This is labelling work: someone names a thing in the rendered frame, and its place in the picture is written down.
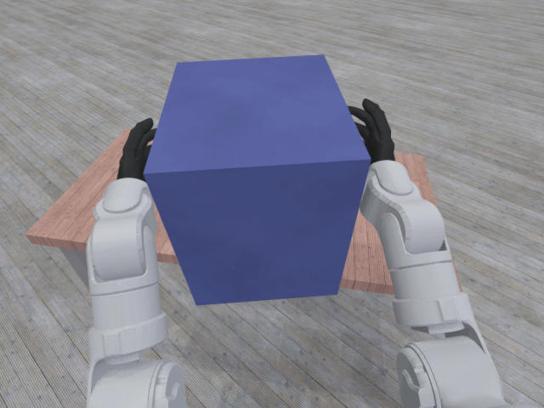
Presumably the robot right upper arm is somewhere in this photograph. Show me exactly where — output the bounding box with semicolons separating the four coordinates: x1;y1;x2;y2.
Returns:
396;336;538;408

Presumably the table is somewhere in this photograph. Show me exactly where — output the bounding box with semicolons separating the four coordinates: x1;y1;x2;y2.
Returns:
25;128;462;296

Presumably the robot left hand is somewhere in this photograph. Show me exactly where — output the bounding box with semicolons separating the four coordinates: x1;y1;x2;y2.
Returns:
116;118;156;182

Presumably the right robot forearm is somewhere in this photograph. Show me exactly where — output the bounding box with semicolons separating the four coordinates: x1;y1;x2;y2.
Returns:
360;160;504;399

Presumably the carton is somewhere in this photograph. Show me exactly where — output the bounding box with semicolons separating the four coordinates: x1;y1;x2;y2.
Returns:
143;54;371;306

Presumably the robot right hand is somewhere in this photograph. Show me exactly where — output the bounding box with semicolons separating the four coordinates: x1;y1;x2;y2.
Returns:
348;99;395;165

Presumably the robot left upper arm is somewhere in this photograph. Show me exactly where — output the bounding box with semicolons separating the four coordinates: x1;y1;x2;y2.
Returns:
88;359;187;408

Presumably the left robot forearm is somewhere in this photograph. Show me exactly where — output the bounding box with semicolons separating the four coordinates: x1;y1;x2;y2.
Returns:
86;178;168;408

